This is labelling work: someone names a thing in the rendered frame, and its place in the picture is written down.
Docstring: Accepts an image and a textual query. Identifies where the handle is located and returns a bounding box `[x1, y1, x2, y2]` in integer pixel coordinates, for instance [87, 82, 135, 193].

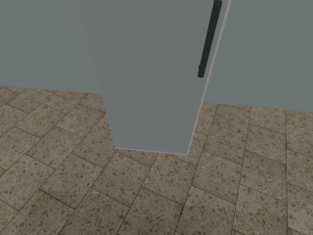
[198, 0, 222, 78]

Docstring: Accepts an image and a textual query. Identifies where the fridge door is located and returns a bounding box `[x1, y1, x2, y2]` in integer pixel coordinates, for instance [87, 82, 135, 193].
[77, 0, 229, 154]

